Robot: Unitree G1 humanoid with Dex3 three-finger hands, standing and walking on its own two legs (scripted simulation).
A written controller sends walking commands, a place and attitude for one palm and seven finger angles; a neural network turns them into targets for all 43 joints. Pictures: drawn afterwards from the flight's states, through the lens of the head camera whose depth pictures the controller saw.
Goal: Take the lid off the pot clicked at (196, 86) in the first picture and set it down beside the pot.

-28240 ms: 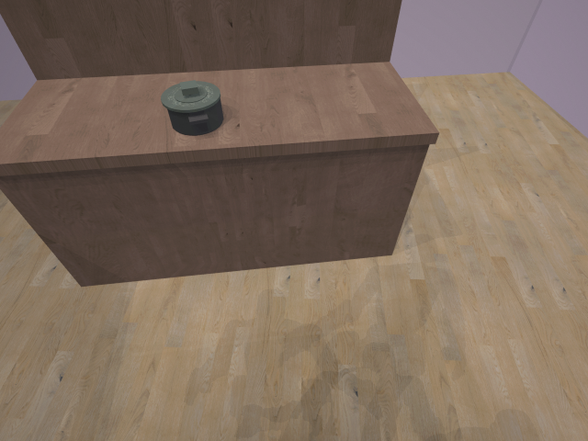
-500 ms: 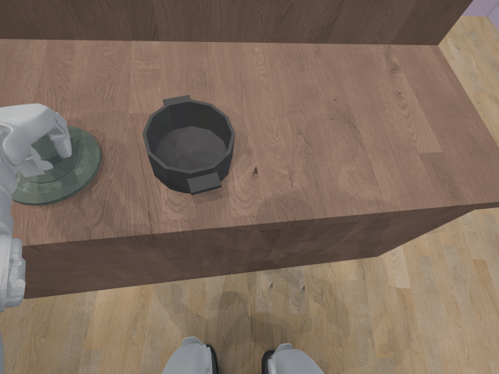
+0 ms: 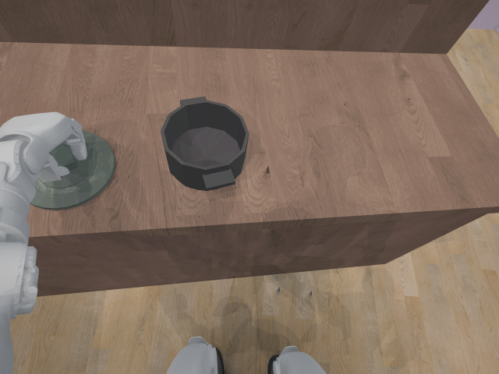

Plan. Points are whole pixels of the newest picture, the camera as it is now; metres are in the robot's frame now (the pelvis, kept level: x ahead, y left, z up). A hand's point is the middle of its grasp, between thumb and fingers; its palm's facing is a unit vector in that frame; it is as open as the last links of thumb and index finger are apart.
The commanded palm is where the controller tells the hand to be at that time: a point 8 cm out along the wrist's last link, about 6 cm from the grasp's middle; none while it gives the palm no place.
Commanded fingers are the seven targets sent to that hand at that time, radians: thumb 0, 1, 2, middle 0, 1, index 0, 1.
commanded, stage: open the fingers wide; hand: left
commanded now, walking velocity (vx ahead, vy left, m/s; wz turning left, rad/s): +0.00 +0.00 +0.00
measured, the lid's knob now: (59, 159) +0.48 +0.32 -0.04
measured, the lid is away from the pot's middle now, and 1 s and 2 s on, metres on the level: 0.26 0.26 0.26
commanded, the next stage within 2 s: raise the empty hand in 0.68 s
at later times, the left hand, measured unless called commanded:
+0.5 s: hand (53, 158) +0.46 +0.31 +0.00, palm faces -0.45 -0.12 -0.89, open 10.3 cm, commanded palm +0.49 +0.28 +0.06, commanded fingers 0.00 0.01 0.60 -0.33 -0.89 -0.33 -0.89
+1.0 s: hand (45, 153) +0.45 +0.31 +0.02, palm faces -0.39 -0.12 -0.91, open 11.0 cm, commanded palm +0.49 +0.28 +0.08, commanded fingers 0.00 0.00 0.61 -0.34 -0.88 -0.34 -0.88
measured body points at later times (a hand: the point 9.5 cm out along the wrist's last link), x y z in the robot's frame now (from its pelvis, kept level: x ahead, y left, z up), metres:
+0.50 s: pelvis +0.00 +0.02 +0.00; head +0.11 +0.05 +0.43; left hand +0.48 +0.31 +0.05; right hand -0.02 -0.26 -0.11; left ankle +0.04 +0.04 -0.69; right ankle +0.00 -0.18 -0.69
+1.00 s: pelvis -0.01 +0.02 +0.00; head +0.09 +0.06 +0.44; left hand +0.47 +0.31 +0.08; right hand +0.00 -0.26 -0.10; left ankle +0.04 +0.04 -0.69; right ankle +0.00 -0.18 -0.69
